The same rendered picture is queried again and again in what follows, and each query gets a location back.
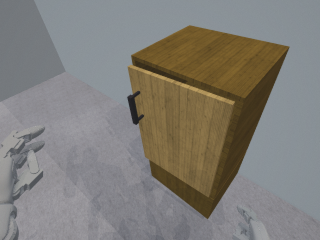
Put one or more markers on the right robot hand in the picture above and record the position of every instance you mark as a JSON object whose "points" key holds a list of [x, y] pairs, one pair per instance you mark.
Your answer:
{"points": [[256, 229]]}

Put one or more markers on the handle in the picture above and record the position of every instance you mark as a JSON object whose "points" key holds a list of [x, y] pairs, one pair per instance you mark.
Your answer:
{"points": [[133, 109]]}

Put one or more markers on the left robot hand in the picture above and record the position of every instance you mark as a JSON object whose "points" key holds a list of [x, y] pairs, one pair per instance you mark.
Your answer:
{"points": [[13, 156]]}

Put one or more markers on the left robot forearm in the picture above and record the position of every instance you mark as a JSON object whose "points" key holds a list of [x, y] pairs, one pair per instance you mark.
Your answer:
{"points": [[8, 225]]}

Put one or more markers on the cupboard door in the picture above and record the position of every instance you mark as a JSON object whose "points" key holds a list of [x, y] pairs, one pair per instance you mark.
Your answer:
{"points": [[183, 129]]}

